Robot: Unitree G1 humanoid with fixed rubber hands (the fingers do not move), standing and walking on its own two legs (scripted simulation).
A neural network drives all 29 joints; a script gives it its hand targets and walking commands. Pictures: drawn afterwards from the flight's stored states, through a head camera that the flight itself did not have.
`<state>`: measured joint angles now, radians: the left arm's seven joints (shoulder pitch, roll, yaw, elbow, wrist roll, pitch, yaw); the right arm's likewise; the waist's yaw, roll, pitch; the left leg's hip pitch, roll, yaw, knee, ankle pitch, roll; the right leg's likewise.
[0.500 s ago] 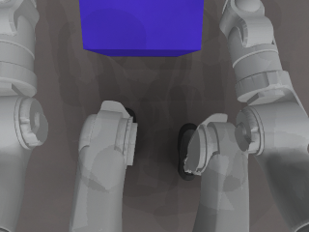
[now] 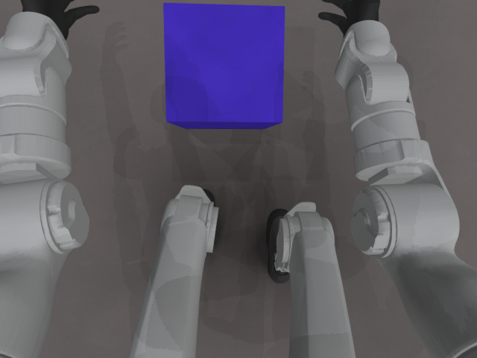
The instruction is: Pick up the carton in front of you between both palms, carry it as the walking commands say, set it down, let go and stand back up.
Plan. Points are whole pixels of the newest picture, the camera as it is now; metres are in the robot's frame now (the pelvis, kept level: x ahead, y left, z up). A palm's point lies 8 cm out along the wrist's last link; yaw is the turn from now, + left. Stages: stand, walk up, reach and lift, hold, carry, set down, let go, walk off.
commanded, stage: set down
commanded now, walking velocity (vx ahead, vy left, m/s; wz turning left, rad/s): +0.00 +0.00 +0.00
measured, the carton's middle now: (224, 80) +0.52 +0.10 -0.38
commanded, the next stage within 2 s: let go in 0.40 s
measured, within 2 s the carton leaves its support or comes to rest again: neither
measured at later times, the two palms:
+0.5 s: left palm out of the picture +0.50 +0.31 +0.04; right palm out of the picture +0.55 -0.08 +0.03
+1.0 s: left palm out of the picture +0.35 +0.28 +0.14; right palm out of the picture +0.41 -0.16 +0.14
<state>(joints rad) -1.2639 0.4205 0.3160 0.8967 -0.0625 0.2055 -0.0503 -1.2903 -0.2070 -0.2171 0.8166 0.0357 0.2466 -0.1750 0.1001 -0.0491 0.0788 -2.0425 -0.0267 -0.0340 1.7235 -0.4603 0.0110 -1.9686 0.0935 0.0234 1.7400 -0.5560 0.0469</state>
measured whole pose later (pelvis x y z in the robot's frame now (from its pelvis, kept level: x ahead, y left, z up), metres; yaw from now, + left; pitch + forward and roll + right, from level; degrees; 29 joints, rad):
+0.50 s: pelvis +0.03 +0.01 +0.14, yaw +1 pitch +44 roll -3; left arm -1.11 0.36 0.38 0.89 0.06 0.16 -0.11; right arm -1.10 -0.13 -0.29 0.77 -0.07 0.22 -0.13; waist 0.07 -0.04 -0.03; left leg -1.63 -0.04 -0.05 1.17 -0.31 0.02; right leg -1.56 0.07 0.05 1.17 -0.39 0.04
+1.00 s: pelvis +0.09 +0.01 +0.24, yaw +4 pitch +26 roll -1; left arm -0.24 0.23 0.17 0.60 0.01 0.02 -0.10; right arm -0.26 -0.11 -0.14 0.57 -0.08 0.05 -0.04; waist 0.05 0.00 -0.06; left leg -0.91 -0.05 -0.04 0.71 -0.25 0.03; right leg -0.85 0.03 0.08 0.71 -0.32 0.03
